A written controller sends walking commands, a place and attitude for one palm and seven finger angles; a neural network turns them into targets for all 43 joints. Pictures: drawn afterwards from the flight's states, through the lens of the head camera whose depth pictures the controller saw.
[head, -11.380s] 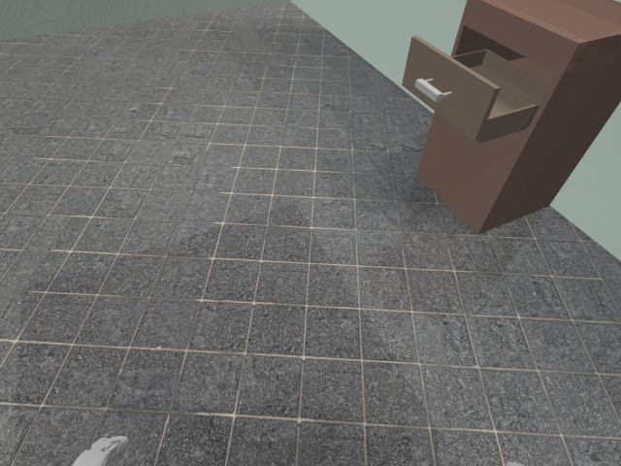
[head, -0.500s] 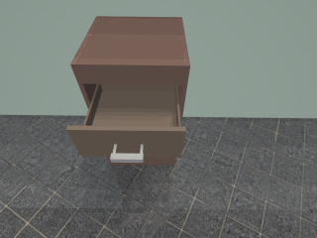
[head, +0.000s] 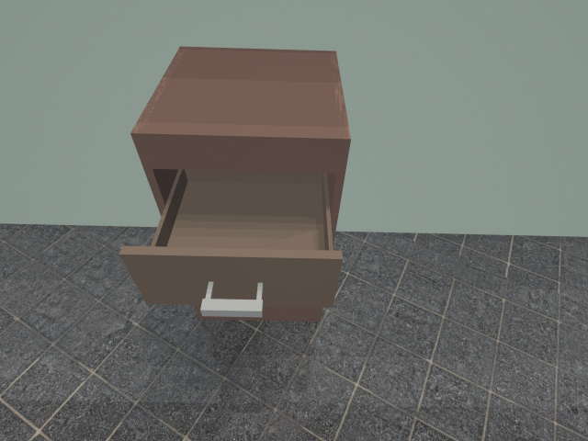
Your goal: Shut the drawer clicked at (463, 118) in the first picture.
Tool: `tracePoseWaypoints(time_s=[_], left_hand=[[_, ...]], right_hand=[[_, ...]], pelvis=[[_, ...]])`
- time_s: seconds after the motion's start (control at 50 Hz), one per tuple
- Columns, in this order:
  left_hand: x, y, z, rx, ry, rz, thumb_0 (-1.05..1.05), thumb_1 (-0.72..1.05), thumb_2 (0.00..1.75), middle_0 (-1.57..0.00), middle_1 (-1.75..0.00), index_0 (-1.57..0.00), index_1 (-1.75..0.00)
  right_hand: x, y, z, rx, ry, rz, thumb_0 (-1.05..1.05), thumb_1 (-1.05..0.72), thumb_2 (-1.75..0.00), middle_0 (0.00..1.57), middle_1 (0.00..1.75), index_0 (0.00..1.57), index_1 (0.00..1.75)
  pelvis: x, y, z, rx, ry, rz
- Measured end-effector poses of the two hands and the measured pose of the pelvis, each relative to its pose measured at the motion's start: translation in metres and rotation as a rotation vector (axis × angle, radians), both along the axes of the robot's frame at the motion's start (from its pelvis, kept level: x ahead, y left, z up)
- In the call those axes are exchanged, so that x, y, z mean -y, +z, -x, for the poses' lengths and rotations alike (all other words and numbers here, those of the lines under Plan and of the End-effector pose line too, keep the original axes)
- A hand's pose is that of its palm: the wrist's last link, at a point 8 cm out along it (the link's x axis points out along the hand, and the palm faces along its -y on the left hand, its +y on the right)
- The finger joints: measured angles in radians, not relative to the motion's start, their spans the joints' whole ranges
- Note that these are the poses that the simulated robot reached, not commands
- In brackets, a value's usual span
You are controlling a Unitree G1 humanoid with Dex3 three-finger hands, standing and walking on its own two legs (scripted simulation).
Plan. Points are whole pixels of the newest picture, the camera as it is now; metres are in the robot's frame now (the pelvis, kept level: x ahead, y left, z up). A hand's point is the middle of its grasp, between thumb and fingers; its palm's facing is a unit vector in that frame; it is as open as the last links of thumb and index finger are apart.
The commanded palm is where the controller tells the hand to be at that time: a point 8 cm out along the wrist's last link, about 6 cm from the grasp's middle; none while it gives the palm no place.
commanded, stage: come to a stop and stand still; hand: left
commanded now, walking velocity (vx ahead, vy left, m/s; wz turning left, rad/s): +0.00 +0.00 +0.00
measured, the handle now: (234, 297) +0.40 +0.14 -0.14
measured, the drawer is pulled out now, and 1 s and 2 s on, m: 0.24 0.24 0.24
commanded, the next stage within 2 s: look again from close up in 0.04 s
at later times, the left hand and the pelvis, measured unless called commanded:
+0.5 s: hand out of the picture -0.03 +0.15 -0.17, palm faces +0.03 -0.98 -0.18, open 7.4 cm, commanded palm none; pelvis -0.01 -0.01 +0.00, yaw +0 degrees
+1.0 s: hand out of the picture -0.05 +0.14 -0.18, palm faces +0.02 -0.98 -0.18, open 7.4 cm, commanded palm none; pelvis +0.00 -0.02 +0.00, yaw +0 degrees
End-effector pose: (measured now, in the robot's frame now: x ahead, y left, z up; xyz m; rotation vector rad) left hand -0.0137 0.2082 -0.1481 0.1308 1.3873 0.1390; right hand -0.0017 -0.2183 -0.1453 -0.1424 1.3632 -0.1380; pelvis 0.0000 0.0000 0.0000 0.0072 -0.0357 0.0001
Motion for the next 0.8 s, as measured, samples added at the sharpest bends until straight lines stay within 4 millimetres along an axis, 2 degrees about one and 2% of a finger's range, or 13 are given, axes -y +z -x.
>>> tracePoseWaypoints(time_s=[0.24,0.8], left_hand=[[0.000,0.003,0.012,-0.028,0.006,-0.009,0.00,0.91,0.90,-0.20,-0.29,-0.20,-0.30],[0.015,0.004,0.032,-0.041,0.020,0.005,0.00,0.91,0.90,-0.20,-0.29,-0.20,-0.30]], right_hand=[[-0.003,-0.001,0.012,-0.035,-0.002,-0.020,0.01,-0.92,-0.90,0.20,0.30,0.20,0.30],[0.000,-0.003,0.028,-0.047,-0.007,-0.035,0.00,-0.91,-0.90,0.20,0.30,0.20,0.30]], pelvis=[[0.003,0.001,0.004,-0.001,0.003,0.000],[0.011,0.002,0.015,0.003,0.006,-0.002]])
